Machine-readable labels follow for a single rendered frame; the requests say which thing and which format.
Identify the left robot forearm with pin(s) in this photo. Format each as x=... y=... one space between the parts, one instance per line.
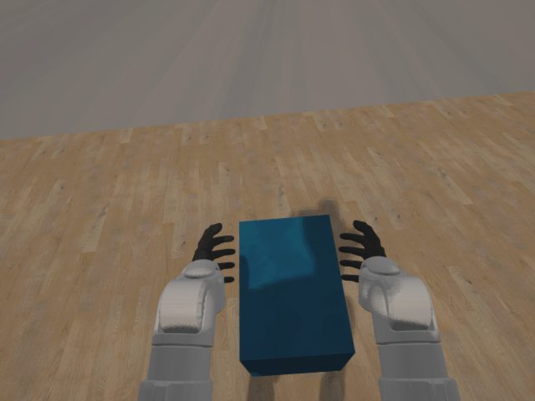
x=179 y=367

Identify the robot left hand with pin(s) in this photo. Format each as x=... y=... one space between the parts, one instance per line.
x=207 y=243

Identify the carton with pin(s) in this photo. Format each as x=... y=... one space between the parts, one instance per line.
x=293 y=316

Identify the right robot forearm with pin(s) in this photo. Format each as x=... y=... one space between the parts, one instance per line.
x=405 y=328

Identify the robot right hand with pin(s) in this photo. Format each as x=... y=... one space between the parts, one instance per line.
x=369 y=241

